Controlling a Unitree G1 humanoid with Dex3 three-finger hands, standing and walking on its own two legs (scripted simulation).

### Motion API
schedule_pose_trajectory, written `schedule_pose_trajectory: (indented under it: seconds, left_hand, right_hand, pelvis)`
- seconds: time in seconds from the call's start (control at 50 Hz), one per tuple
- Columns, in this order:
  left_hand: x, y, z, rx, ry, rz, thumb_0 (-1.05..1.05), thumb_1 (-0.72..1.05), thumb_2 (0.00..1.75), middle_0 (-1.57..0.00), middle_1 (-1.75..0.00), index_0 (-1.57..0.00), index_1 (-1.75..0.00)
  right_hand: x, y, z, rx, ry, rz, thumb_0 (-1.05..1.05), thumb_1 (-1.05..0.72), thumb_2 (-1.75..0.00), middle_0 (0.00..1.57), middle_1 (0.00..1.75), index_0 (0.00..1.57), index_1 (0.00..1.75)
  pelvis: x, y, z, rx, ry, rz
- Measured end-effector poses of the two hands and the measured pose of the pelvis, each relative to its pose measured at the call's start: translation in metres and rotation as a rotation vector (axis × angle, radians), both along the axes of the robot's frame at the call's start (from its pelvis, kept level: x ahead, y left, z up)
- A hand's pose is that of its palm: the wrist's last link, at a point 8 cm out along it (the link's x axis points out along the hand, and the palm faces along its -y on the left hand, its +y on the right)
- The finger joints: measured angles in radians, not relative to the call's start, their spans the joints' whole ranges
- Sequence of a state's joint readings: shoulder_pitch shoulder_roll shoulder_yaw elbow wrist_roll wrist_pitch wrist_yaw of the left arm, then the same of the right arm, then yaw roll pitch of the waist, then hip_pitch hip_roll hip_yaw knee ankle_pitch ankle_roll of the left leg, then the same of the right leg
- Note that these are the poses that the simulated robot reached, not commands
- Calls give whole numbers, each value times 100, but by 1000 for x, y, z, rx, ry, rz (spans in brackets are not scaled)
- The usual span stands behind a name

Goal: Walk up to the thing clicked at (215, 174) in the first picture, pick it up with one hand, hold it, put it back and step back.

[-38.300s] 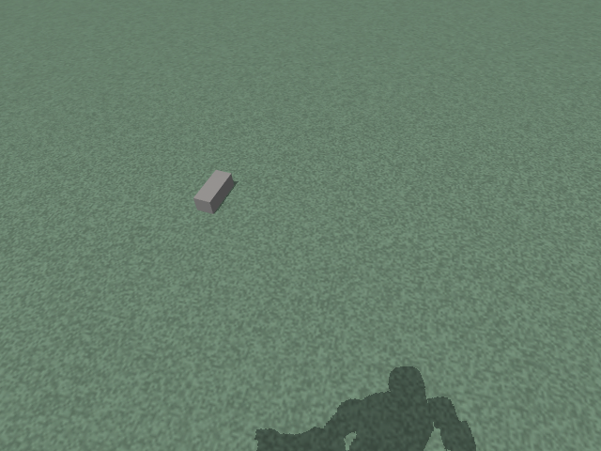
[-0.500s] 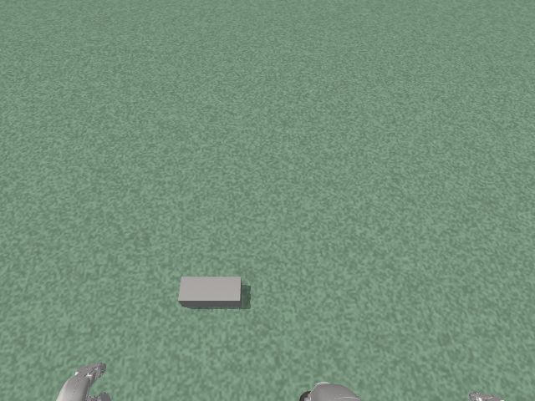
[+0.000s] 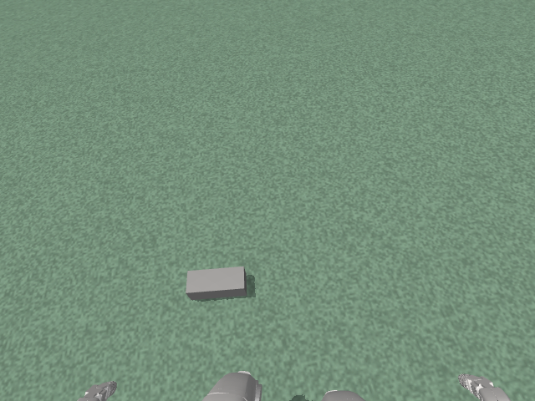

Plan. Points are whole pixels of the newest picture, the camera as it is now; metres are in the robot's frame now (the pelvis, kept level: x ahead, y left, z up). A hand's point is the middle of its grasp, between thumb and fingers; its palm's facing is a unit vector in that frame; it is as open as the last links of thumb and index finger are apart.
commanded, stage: step back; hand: left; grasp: from above
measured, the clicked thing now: (217, 283) +0.57 +0.26 -0.72
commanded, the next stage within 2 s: none
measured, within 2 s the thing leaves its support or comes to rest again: neither
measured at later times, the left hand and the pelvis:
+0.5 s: hand out of the picture -0.05 +0.29 -0.15, palm faces +0.07 -0.93 -0.35, open 7.4 cm; pelvis -0.13 +0.02 +0.01, yaw +3 degrees
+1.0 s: hand out of the picture -0.21 +0.24 -0.12, palm faces +0.06 -0.89 -0.46, open 7.4 cm; pelvis -0.30 -0.04 +0.00, yaw +4 degrees
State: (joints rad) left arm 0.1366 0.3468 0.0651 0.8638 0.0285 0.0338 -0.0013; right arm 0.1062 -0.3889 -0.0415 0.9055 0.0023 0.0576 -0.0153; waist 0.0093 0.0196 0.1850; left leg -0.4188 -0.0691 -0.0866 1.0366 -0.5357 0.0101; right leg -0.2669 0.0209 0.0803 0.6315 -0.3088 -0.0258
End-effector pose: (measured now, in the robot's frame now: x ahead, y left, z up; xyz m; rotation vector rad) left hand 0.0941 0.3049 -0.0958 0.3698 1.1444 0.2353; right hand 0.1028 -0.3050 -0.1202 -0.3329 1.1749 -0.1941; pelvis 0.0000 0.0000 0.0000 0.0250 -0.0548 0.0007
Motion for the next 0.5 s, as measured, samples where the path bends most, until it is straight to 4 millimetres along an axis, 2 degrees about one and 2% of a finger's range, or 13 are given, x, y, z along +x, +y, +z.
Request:
schedule_pose_trajectory:
  seconds: [0.06,0.14,0.2,0.26,0.32,0.38,0.5]
  left_hand:
    - [-12,-1,9,5,-13,13,1,90,90,-20,-30,-20,-30]
    - [-23,4,11,11,-58,13,1,90,90,-20,-30,-20,-30]
    - [-33,12,5,7,-93,16,1,90,90,-20,-30,-20,-30]
    - [-49,24,-10,-12,-119,27,1,90,90,-20,-30,-20,-30]
    - [-73,29,-21,-36,-91,50,0,91,90,-20,-29,-20,-30]
    - [-100,29,-20,-55,-42,67,1,91,90,-20,-29,-20,-30]
    - [-159,30,-20,-56,15,89,1,91,90,-20,-29,-20,-30]
  right_hand:
    - [-14,-4,6,-6,7,15,0,-91,-90,20,30,21,30]
    - [-39,-8,7,-41,42,42,0,-91,-90,20,30,21,30]
    - [-58,-5,6,-68,69,65,0,-91,-90,20,30,20,30]
    - [-76,3,7,-93,74,87,0,-91,-90,20,30,20,30]
    - [-97,16,16,-89,69,95,0,-91,-90,20,30,20,30]
    - [-114,22,30,-86,57,99,0,-91,-90,20,30,21,30]
    - [-125,22,44,-96,-8,102,0,-90,-90,21,30,21,30]
  pelvis:
    - [-12,0,6,11,20,14]
    - [-33,4,4,-6,36,37]
    - [-51,9,-1,-21,34,68]
    - [-71,15,-10,-27,19,95]
    - [-89,19,-8,-1,-5,70]
    - [-102,20,2,-53,-1,88]
    - [-133,16,9,-58,21,50]
